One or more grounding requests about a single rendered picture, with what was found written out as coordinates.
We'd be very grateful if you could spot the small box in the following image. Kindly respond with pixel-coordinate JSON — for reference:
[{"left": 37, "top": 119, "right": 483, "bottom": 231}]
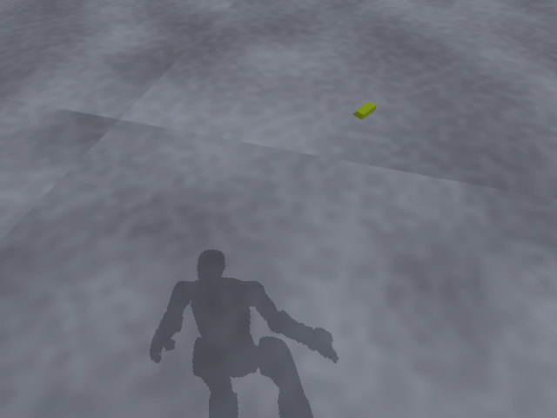
[{"left": 355, "top": 102, "right": 376, "bottom": 119}]

